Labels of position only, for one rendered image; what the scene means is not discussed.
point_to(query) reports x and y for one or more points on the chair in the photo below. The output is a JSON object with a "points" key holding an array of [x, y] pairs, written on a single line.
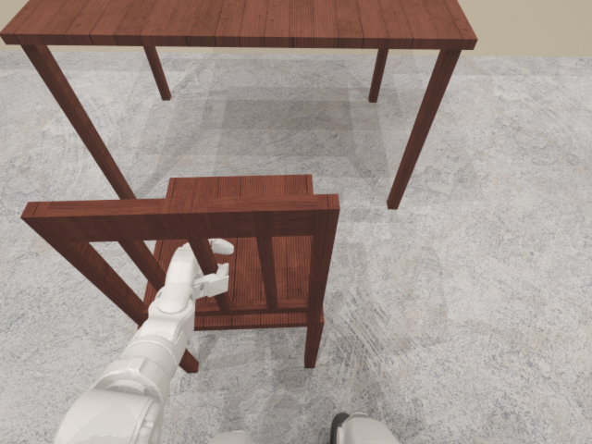
{"points": [[283, 236]]}

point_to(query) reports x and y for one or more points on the right robot thigh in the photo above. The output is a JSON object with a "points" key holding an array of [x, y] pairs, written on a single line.
{"points": [[361, 430]]}

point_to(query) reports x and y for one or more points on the table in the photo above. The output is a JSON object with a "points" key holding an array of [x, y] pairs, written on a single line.
{"points": [[351, 24]]}

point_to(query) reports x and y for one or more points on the right robot foot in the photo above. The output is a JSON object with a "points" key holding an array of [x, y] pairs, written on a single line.
{"points": [[337, 422]]}

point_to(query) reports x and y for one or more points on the robot left forearm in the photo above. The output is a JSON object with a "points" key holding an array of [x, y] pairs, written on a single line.
{"points": [[153, 355]]}

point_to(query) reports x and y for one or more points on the left robot upper arm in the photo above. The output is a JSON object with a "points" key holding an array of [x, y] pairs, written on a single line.
{"points": [[110, 417]]}

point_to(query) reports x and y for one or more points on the robot left hand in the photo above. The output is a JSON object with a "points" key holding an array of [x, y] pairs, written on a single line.
{"points": [[185, 269]]}

